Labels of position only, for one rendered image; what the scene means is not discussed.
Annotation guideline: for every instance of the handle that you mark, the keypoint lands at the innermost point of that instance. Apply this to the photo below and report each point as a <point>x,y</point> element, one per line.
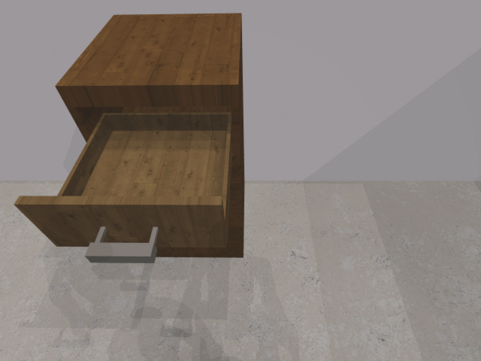
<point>122,252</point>

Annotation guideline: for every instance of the cabinet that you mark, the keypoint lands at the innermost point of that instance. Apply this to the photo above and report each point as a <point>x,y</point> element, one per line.
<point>166,63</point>

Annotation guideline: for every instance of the drawer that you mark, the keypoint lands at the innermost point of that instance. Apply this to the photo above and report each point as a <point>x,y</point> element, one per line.
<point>143,170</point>

